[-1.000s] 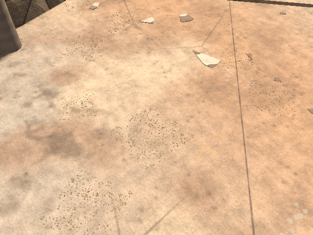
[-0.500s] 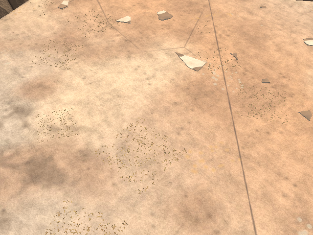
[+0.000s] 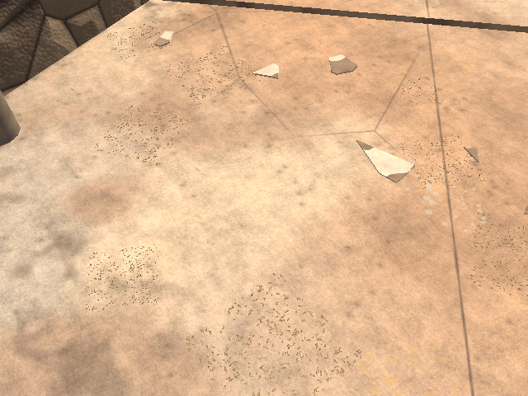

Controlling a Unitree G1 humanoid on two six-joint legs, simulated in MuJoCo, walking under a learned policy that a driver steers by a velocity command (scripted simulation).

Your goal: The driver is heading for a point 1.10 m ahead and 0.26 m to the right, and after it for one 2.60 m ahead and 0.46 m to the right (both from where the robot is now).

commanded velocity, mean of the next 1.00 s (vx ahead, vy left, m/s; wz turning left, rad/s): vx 0.50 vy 0.00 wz -0.28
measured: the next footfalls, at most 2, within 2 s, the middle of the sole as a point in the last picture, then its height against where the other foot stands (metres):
left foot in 0.22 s outside the picture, level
right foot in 0.78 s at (331, 366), level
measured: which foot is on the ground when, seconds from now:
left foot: up 0.00-0.20, down 0.22-0.80, up 0.82-1.00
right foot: down 0.00-0.24, up 0.26-0.76, down 0.78-1.00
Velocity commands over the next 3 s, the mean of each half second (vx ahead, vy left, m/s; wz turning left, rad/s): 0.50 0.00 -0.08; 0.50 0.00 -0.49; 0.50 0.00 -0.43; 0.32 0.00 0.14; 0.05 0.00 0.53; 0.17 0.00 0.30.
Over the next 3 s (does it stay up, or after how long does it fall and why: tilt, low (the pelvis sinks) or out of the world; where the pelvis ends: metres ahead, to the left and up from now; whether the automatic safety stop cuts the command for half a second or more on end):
stays up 1.09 -0.23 0.00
